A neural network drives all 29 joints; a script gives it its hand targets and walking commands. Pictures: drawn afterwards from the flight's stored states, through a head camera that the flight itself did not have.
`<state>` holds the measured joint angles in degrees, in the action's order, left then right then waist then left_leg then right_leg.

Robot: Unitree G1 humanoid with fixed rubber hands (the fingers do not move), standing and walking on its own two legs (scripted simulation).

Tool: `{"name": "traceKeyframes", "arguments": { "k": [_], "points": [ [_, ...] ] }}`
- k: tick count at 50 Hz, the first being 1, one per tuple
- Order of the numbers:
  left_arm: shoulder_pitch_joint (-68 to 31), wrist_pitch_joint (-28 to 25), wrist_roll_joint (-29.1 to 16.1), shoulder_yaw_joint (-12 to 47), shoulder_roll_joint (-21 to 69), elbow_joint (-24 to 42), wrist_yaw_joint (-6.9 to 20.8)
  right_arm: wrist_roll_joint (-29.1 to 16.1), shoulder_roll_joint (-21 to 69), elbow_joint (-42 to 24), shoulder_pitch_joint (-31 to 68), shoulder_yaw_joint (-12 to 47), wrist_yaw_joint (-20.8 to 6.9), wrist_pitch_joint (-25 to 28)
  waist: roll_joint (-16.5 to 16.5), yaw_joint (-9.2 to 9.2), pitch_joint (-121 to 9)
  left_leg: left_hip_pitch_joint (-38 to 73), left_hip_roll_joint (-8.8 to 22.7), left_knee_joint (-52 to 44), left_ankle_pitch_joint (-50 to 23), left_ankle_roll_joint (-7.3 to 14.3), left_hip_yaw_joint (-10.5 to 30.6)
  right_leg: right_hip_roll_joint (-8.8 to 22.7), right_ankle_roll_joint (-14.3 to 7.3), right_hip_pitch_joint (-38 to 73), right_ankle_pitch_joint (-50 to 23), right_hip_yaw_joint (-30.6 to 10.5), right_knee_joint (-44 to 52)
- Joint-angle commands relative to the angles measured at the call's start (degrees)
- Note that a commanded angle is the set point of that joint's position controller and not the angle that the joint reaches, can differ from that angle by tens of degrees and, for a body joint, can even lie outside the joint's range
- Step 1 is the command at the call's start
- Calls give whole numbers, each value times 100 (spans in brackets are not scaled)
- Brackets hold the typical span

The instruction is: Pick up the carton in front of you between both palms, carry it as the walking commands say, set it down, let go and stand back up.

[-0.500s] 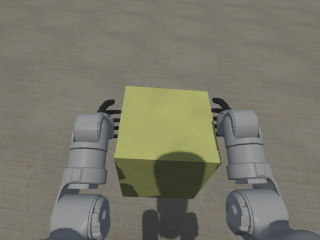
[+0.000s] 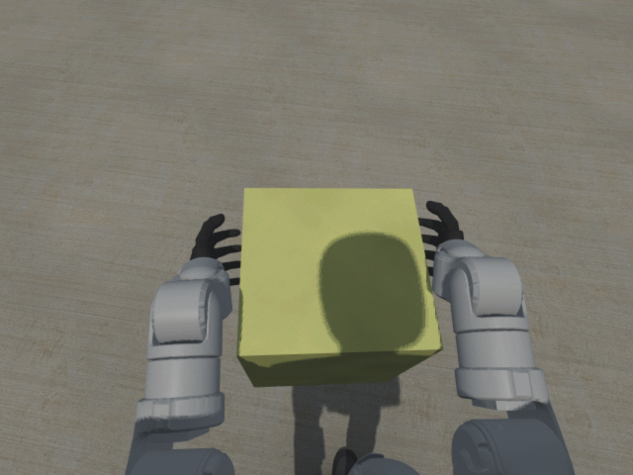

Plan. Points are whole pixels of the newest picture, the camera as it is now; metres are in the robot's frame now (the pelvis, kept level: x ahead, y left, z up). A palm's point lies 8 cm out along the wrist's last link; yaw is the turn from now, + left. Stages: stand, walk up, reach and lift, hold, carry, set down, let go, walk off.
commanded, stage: carry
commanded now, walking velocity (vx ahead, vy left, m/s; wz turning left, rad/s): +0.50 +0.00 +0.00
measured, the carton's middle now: (324, 298) +0.36 -0.01 -0.02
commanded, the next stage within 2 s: none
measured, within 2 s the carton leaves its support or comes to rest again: neither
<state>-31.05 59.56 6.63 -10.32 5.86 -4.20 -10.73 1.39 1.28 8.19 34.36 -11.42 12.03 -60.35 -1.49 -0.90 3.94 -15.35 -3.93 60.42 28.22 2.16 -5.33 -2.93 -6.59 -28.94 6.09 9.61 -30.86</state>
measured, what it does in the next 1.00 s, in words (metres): walks ahead: left foot, then right foot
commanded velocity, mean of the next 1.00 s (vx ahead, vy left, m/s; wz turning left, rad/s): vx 0.50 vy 0.00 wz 0.00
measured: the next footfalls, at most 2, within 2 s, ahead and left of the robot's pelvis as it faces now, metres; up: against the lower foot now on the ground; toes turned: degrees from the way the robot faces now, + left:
left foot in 0.38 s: +0.39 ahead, +0.16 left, +0.00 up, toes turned +9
right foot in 0.84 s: +0.69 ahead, -0.06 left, +0.00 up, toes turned -13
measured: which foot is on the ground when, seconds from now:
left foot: up 0.00-0.36, down 0.38-0.88, up 0.90-1.00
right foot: down 0.00-0.38, up 0.40-0.82, down 0.84-1.00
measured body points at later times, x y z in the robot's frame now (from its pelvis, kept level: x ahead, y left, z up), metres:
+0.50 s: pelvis +0.31 +0.07 +0.02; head +0.29 +0.08 +0.47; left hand +0.62 +0.21 +0.09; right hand +0.61 -0.09 +0.11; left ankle +0.35 +0.15 -0.72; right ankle +0.19 -0.03 -0.64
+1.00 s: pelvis +0.61 +0.03 +0.03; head +0.61 +0.02 +0.48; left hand +0.89 +0.17 +0.07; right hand +0.91 -0.12 +0.08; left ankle +0.53 +0.15 -0.63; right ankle +0.65 -0.05 -0.72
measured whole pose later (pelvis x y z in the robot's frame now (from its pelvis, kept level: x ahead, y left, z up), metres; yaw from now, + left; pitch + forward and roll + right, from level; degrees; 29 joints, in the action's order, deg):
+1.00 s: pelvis +0.61 +0.03 +0.03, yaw +0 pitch +4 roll +0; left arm -15.4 71.6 6.6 -5.2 8.8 3.8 -13.1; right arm 7.9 9.3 -4.6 17.6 -9.0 13.2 -67.8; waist -1.1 1.0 -5.3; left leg -25.7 4.2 63.0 21.1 0.3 -4.2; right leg 2.0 -3.7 -18.8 9.0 13.2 -23.8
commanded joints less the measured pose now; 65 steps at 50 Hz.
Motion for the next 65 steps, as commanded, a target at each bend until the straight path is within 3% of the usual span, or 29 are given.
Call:
{"name": "traceKeyframes", "arguments": {
  "k": [1,2,4,8,13,16,18,19,20,21,22,25,27,32,38,41,42,43,44,46,47,48,50,53,58,61,63,64,65],
  "points": [
    [-4027,1,-2690,4098,5851,769,1548,-2450,6443,-722,3995,4027,-2009,-80,994,514,-4376,-2900,379,2049,39,-159,884,2292,-1210,5817,-2040,-3596,635],
    [-4280,101,-2817,4150,5908,928,1571,-2374,6367,-743,3961,3909,-1952,-144,418,375,-4002,-2875,508,1460,-247,-131,805,2198,-910,5340,-1847,-3247,859],
    [-4551,310,-3048,4157,5997,1082,1649,-2156,6244,-693,3652,3675,-1864,-295,171,259,-3576,-2405,658,336,-594,-213,679,2003,-530,4511,-1613,-2693,1221],
    [-4295,691,-3086,3961,6075,1050,1826,-1895,6367,-572,3049,3536,-1799,-550,631,224,-3235,-1805,550,-1559,-736,-417,74,1759,-360,3923,-2358,-1800,1499],
    [-3375,1015,-2737,3658,6088,855,2041,-1782,6629,-894,2659,3720,-1853,-806,1247,263,-2762,-1332,448,-3058,-2084,-368,-367,1456,32,3711,-2496,-933,1567],
    [-2941,1074,-2557,3674,6066,944,2078,-1914,6753,-1138,2596,3931,-1972,-932,1351,304,-2480,-928,472,-3713,-2504,-350,-527,1437,100,3549,-2091,-708,1412],
    [-2759,1101,-2507,3780,6060,1119,2066,-2009,6777,-1219,2385,4011,-2064,-994,995,186,-2657,438,401,-4096,-2427,-263,-801,1275,308,2886,-1853,-318,495],
    [-2646,1111,-2485,3825,6025,1181,2057,-2046,6762,-1210,2209,4013,-2107,-1021,761,108,-2902,1510,689,-3882,-2002,-150,-522,1176,464,2106,-1362,-167,-221],
    [-2664,1142,-2503,3886,6013,1292,2061,-1994,6640,-1167,1992,3952,-2136,-1045,-330,-1,-3206,2309,1888,-4248,-1254,182,1232,866,723,1131,36,27,-1627],
    [-2906,1197,-2584,3978,6141,1475,2075,-1863,6562,-1072,1958,3891,-2140,-1013,-1583,-39,-3108,3193,2782,-4533,-1160,996,3231,261,798,-685,1853,-205,-2641],
    [-2860,1190,-2618,4061,6208,1468,2085,-1853,6597,-1148,1732,3880,-2149,-1016,-1339,-33,-2938,3082,2949,-4553,-1452,1168,3389,478,660,-1269,2354,-752,-3426],
    [-2660,1033,-2661,4149,6374,1751,2082,-1940,6868,-1626,1611,3993,-2221,-1000,-206,-2,-2740,2281,2570,-4667,-2242,780,2035,1008,543,-1226,1644,-940,-3158],
    [-2578,971,-2663,4245,6350,2107,2004,-2075,7019,-1803,1511,4082,-2273,-971,-453,9,-2739,1967,2307,-4937,-2150,610,1326,958,649,-818,1326,-705,-2403],
    [-2091,906,-2600,4416,6320,2485,1866,-2185,6818,-2095,1105,4211,-2316,-964,-598,-1,-2546,2114,1968,-4957,-2972,590,459,817,795,-700,396,-298,-868],
    [-1745,1014,-2605,4473,5996,2316,1930,-1944,6498,-1878,645,4199,-2273,-1017,-691,-29,-2137,2378,1753,-4562,-4241,354,-156,568,624,-198,-440,146,235],
    [-1604,1054,-2579,4386,5948,1952,2024,-1863,6458,-1635,562,4197,-2283,-1040,-554,90,-2341,1856,1536,-3192,-5125,83,-676,165,461,1467,-184,683,805],
    [-1517,1048,-2550,4341,5945,1786,2052,-1852,6413,-1560,562,4197,-2292,-1046,-398,185,-2689,1067,1408,-2282,-4519,-128,-801,440,380,2713,121,331,692],
    [-1444,1023,-2474,4271,5901,1640,2071,-1879,6404,-1568,718,4230,-2316,-1071,619,284,-3143,-135,1038,-755,-2940,-338,-811,1732,-49,3768,881,-1761,1094],
    [-1482,935,-2404,4158,5931,1353,2098,-1909,6525,-1568,1014,4263,-2339,-1091,2060,281,-3208,-2008,266,526,-371,-447,-349,2668,-795,4841,537,-3826,1581],
    [-1811,847,-2573,4158,6205,1532,2130,-1896,6750,-1246,968,4222,-2379,-998,1146,258,-3046,-2651,749,1486,-84,-166,459,2598,-762,4423,-679,-3093,1432],
    [-2098,793,-2634,4139,6297,1662,2138,-1927,6969,-1131,989,4181,-2402,-952,533,233,-2913,-2557,1001,1119,-417,-119,561,2492,-522,3961,-614,-2640,1498],
    [-2253,773,-2640,4218,6431,1893,2104,-1971,7139,-1106,851,4151,-2423,-931,347,198,-2803,-2357,1184,596,-751,-117,618,2389,-315,3532,-295,-2272,1704],
    [-2465,738,-2715,4223,6510,2096,2074,-2065,7267,-1348,1062,4165,-2379,-850,565,191,-2762,-1861,1126,-264,-1015,-185,338,2181,-159,3039,123,-1567,1990],
    [-2368,752,-2783,4194,6509,2252,2068,-2014,7265,-1615,1002,4188,-2256,-801,832,199,-2656,-1751,1099,-1453,-1346,-309,48,2049,-266,2990,353,-1085,2230],
    [-2122,874,-2703,4166,6174,2508,2000,-2010,6966,-1993,905,4273,-2126,-902,986,230,-2432,-1346,836,-2965,-2473,-282,-418,1734,-41,3246,-615,-412,2000],
    [-1896,992,-2555,4169,6005,2342,1948,-1992,6759,-1894,815,4273,-2153,-1037,1040,249,-2313,-1012,772,-3443,-2540,-214,-586,1703,128,3432,-899,-277,1590],
    [-1877,1068,-2501,4201,5936,2202,1941,-1980,6652,-1676,678,4212,-2199,-1111,696,136,-2474,211,501,-3893,-2308,-147,-988,1433,366,3049,-1280,156,496],
    [-1872,1101,-2482,4195,5857,2131,1942,-1984,6603,-1561,622,4160,-2224,-1140,448,51,-2767,1391,735,-3752,-2054,-80,-704,1299,554,2337,-1141,299,-383],
    [-2000,1163,-2516,4218,5795,2128,1958,-1896,6484,-1390,561,4070,-2241,-1142,-689,-62,-3105,2368,1981,-4192,-1550,287,1229,877,858,1211,63,380,-1858]
  ]
}}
